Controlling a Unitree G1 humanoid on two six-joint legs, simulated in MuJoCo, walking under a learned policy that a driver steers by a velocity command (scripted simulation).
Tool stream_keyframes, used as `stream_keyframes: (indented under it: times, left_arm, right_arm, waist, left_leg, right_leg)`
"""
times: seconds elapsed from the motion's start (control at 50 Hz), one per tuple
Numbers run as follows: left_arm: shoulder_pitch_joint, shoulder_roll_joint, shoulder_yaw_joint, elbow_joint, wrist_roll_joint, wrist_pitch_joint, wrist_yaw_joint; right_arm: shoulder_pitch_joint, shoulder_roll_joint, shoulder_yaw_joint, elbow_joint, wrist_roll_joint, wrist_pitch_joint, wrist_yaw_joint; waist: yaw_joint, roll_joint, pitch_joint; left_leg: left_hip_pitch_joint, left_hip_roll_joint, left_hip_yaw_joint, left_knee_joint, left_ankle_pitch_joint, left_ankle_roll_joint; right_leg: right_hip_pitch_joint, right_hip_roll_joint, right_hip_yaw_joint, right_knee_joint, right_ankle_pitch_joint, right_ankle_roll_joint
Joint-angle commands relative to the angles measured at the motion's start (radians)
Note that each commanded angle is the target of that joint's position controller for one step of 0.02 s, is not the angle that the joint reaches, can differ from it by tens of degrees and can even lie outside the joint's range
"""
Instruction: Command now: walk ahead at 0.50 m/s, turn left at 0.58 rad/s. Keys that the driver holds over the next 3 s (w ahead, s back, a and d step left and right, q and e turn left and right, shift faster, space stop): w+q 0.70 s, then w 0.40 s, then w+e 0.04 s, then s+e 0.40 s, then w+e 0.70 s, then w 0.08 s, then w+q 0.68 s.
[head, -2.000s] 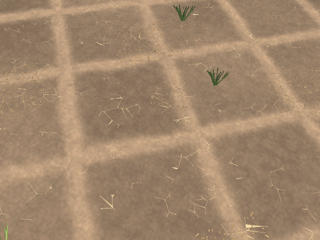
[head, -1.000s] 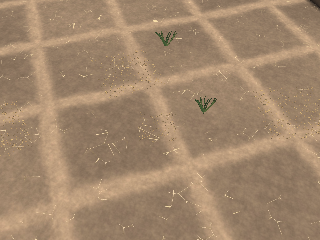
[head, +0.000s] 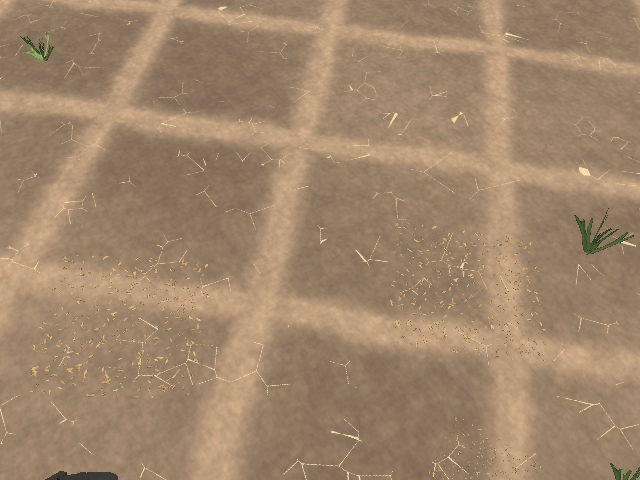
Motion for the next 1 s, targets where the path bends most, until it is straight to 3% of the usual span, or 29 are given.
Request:
stream_keyframes:
  times: [0.02,0.12,0.16,0.2,0.22,0.24,0.26,0.28,0.3,0.32,0.34,0.38,0.42,0.5,0.56,0.64,0.68,0.7,0.72,0.74,0.76,0.78,0.8,0.82,0.84,0.86,0.9,0.94,1.0]
  left_arm:
    - [-0.070,0.039,0.003,-0.069,-0.002,-0.010,-0.006]
    - [-0.150,0.076,0.011,-0.103,-0.020,-0.029,-0.028]
    - [-0.122,0.101,0.021,-0.099,-0.022,-0.039,-0.034]
    - [0.012,0.131,0.041,-0.064,-0.018,-0.050,-0.028]
    - [0.140,0.171,0.055,-0.048,0.000,-0.054,-0.021]
    - [0.268,0.251,0.073,-0.034,0.016,-0.047,-0.015]
    - [0.299,0.231,0.072,-0.003,-0.007,-0.036,-0.026]
    - [0.243,0.133,0.047,-0.026,-0.018,-0.029,-0.024]
    - [0.192,0.094,0.035,-0.034,-0.014,-0.019,-0.020]
    - [0.148,0.076,0.026,-0.031,-0.007,-0.012,-0.019]
    - [0.126,0.058,0.019,-0.024,-0.001,-0.012,-0.016]
    - [0.122,0.061,0.021,-0.008,-0.003,-0.019,-0.014]
    - [0.131,0.086,0.029,0.009,-0.008,-0.027,-0.014]
    - [0.134,0.121,0.039,0.029,-0.009,-0.020,-0.010]
    - [0.162,0.141,0.040,0.047,-0.014,-0.008,-0.006]
    - [0.216,0.177,0.049,0.075,-0.032,0.016,-0.006]
    - [0.210,0.206,0.058,0.075,-0.041,0.029,-0.001]
    - [0.208,0.223,0.063,0.073,-0.046,0.036,0.003]
    - [0.206,0.225,0.062,0.074,-0.050,0.042,0.007]
    - [0.212,0.195,0.048,0.074,-0.044,0.041,0.010]
    - [0.259,0.073,0.008,0.041,0.006,0.031,0.001]
    - [0.285,0.057,-0.013,0.011,-0.009,-0.003,-0.014]
    - [0.176,0.158,0.016,0.004,-0.052,-0.021,-0.026]
    - [0.125,0.150,0.011,-0.018,-0.065,-0.031,-0.030]
    - [0.115,0.132,0.008,-0.006,-0.045,-0.032,-0.022]
    - [0.128,0.136,0.013,0.005,-0.029,-0.024,-0.018]
    - [0.180,0.116,0.012,0.026,-0.023,0.000,-0.019]
    - [0.170,0.091,0.007,0.028,-0.014,0.017,-0.016]
    - [0.071,0.067,0.000,0.000,-0.008,0.019,-0.015]
  right_arm:
    - [-0.009,-0.178,-0.048,-0.072,0.006,-0.009,-0.020]
    - [0.055,-0.172,-0.048,-0.050,0.013,0.004,-0.026]
    - [0.047,-0.172,-0.050,-0.054,0.011,0.011,-0.032]
    - [0.021,-0.149,-0.043,-0.066,0.008,0.017,-0.031]
    - [0.014,-0.097,-0.022,-0.083,-0.002,0.015,-0.026]
    - [0.123,-0.029,-0.002,-0.105,0.002,0.008,-0.027]
    - [0.186,-0.073,0.000,-0.115,0.030,0.002,-0.028]
    - [0.113,-0.167,-0.022,-0.098,0.035,0.007,-0.029]
    - [0.022,-0.188,-0.029,-0.113,0.021,0.013,-0.029]
    - [-0.021,-0.174,-0.030,-0.125,0.009,0.016,-0.027]
    - [-0.034,-0.158,-0.033,-0.131,0.006,0.020,-0.022]
    - [-0.018,-0.110,-0.025,-0.137,0.017,0.031,-0.014]
    - [-0.044,-0.088,-0.019,-0.159,0.014,0.038,-0.012]
    - [-0.109,-0.077,-0.012,-0.182,0.011,0.032,0.000]
    - [-0.211,-0.056,-0.001,-0.207,0.009,0.022,0.020]
    - [-0.300,-0.059,0.000,-0.252,0.015,0.021,0.045]
    - [-0.277,-0.090,-0.015,-0.262,0.010,0.025,0.050]
    - [-0.225,-0.115,-0.029,-0.256,0.006,0.030,0.049]
    - [-0.106,-0.149,-0.051,-0.228,0.005,0.033,0.044]
    - [0.063,-0.200,-0.081,-0.181,0.008,0.040,0.028]
    - [0.139,-0.286,-0.095,-0.159,0.012,0.045,0.005]
    - [0.117,-0.306,-0.082,-0.195,0.007,0.025,0.013]
    - [0.111,-0.213,-0.057,-0.178,-0.002,0.012,0.024]
    - [0.067,-0.194,-0.048,-0.169,-0.003,0.003,0.025]
    - [-0.002,-0.169,-0.039,-0.167,-0.002,-0.002,0.025]
    - [-0.051,-0.138,-0.027,-0.172,-0.009,-0.007,0.023]
    - [-0.080,-0.129,-0.022,-0.170,-0.016,-0.018,0.019]
    - [-0.067,-0.141,-0.024,-0.147,-0.013,-0.029,0.014]
    - [-0.033,-0.150,-0.024,-0.114,-0.012,-0.029,-0.001]
  waist:
    - [-0.001,0.100,-0.040]
    - [-0.026,0.129,-0.038]
    - [-0.002,0.154,-0.042]
    - [0.073,0.169,-0.095]
    - [0.134,0.116,-0.217]
    - [0.114,-0.114,-0.367]
    - [0.095,-0.309,-0.392]
    - [0.120,-0.157,-0.247]
    - [0.125,-0.079,-0.146]
    - [0.104,-0.045,-0.079]
    - [0.083,-0.058,-0.047]
    - [0.064,-0.086,-0.038]
    - [0.062,-0.065,-0.028]
    - [0.076,-0.035,-0.021]
    - [0.116,-0.024,0.006]
    - [0.135,-0.024,0.040]
    - [0.098,-0.050,0.008]
    - [0.059,-0.069,-0.034]
    - [-0.014,-0.059,-0.102]
    - [-0.103,-0.019,-0.186]
    - [-0.068,0.213,-0.270]
    - [-0.026,0.289,-0.449]
    - [-0.079,0.143,-0.372]
    - [-0.055,0.131,-0.234]
    - [-0.011,0.052,-0.161]
    - [0.024,0.065,-0.124]
    - [0.063,0.087,-0.115]
    - [0.069,0.075,-0.089]
    - [0.040,0.074,-0.043]
  left_leg:
    - [-0.061,0.191,-0.154,-0.105,0.173,0.130]
    - [0.018,0.234,-0.262,-0.020,0.074,0.100]
    - [0.066,0.259,-0.319,0.040,0.094,0.088]
    - [0.057,0.218,-0.321,0.159,0.183,0.054]
    - [-0.027,0.161,-0.264,0.376,0.139,0.019]
    - [-0.327,0.022,-0.134,0.715,-0.206,-0.056]
    - [-0.566,0.037,-0.104,0.919,-0.452,-0.078]
    - [-0.630,0.100,-0.120,0.996,-0.363,-0.088]
    - [-0.620,0.136,-0.076,0.989,-0.279,-0.091]
    - [-0.586,0.166,-0.064,0.945,-0.221,-0.093]
    - [-0.549,0.195,-0.064,0.898,-0.182,-0.090]
    - [-0.498,0.219,-0.037,0.853,-0.149,-0.091]
    - [-0.527,0.230,-0.029,0.799,-0.107,-0.101]
    - [-0.549,0.233,-0.007,0.611,0.075,-0.110]
    - [-0.507,0.215,0.053,0.444,0.190,-0.099]
    - [-0.496,0.191,0.107,0.325,0.135,-0.063]
    - [-0.416,0.141,0.153,0.298,0.035,-0.025]
    - [-0.332,0.103,0.180,0.295,-0.017,-0.001]
    - [-0.160,0.062,0.192,0.248,-0.004,0.032]
    - [0.122,0.053,0.150,0.199,0.060,0.070]
    - [0.455,0.295,-0.224,0.201,0.073,0.162]
    - [0.598,0.486,-0.744,0.025,-0.100,0.329]
    - [0.542,0.456,-0.629,-0.021,-0.114,0.265]
    - [0.398,0.419,-0.471,-0.026,-0.049,0.226]
    - [0.252,0.372,-0.359,-0.033,0.046,0.189]
    - [0.149,0.340,-0.285,-0.052,0.152,0.174]
    - [0.050,0.314,-0.221,-0.106,0.233,0.175]
    - [0.007,0.304,-0.157,-0.142,0.284,0.180]
    - [0.018,0.277,-0.088,-0.168,0.281,0.157]
  right_leg:
    - [0.086,0.062,-0.042,-0.217,0.197,0.019]
    - [0.146,0.102,-0.012,-0.381,0.220,-0.007]
    - [0.179,0.103,-0.003,-0.400,0.131,-0.032]
    - [0.362,0.110,-0.033,-0.454,0.097,-0.076]
    - [0.598,0.001,0.056,-0.426,0.076,-0.132]
    - [0.958,-0.226,0.410,-0.448,-0.031,-0.257]
    - [1.039,-0.333,0.744,-0.555,-0.295,-0.337]
    - [0.923,-0.290,0.628,-0.588,-0.411,-0.291]
    - [0.789,-0.243,0.454,-0.594,-0.332,-0.246]
    - [0.667,-0.197,0.338,-0.618,-0.210,-0.230]
    - [0.593,-0.162,0.253,-0.642,-0.123,-0.219]
    - [0.530,-0.136,0.141,-0.689,-0.034,-0.221]
    - [0.527,-0.144,0.070,-0.719,0.049,-0.243]
    - [0.574,-0.137,-0.071,-0.734,0.182,-0.238]
    - [0.596,-0.122,-0.166,-0.729,0.215,-0.213]
    - [0.701,-0.161,-0.219,-0.692,0.302,-0.193]
    - [0.747,-0.168,-0.257,-0.591,0.592,-0.174]
    - [0.759,-0.165,-0.275,-0.491,0.764,-0.164]
    - [0.722,-0.149,-0.294,-0.326,0.847,-0.149]
    - [0.567,-0.117,-0.308,-0.100,0.741,-0.118]
    - [0.198,-0.018,-0.307,0.246,-0.012,-0.073]
    - [-0.032,0.132,-0.097,0.492,-0.469,-0.052]
    - [-0.123,0.073,-0.009,0.520,-0.385,-0.059]
    - [-0.138,0.035,-0.029,0.461,-0.305,-0.073]
    - [-0.091,-0.010,-0.033,0.381,-0.233,-0.071]
    - [-0.030,-0.034,-0.030,0.316,-0.188,-0.063]
    - [0.051,-0.045,-0.034,0.269,-0.135,-0.043]
    - [0.043,-0.043,-0.045,0.202,-0.080,-0.018]
    - [-0.019,-0.037,-0.048,0.026,0.086,0.005]
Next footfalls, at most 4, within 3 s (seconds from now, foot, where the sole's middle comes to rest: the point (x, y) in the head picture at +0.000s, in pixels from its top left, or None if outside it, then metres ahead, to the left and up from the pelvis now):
0.22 right None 0.32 -0.15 -0.78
0.74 left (214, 458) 0.51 0.19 -0.78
1.26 right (240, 301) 0.89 0.15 -0.78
1.74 left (154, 364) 0.72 0.34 -0.78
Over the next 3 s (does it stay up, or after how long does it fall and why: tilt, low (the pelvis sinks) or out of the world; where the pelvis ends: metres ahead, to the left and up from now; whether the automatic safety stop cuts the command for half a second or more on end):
stays up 1.30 0.15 -0.01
